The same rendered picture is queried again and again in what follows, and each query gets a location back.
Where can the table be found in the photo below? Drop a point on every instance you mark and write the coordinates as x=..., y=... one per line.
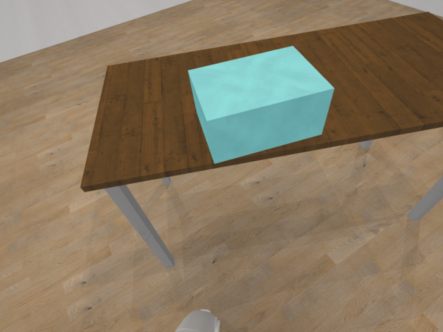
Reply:
x=387, y=77

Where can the left robot thigh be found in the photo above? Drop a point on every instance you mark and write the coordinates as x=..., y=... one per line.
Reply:
x=199, y=321

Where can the carton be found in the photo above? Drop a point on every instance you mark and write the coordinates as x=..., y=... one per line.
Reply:
x=259, y=102

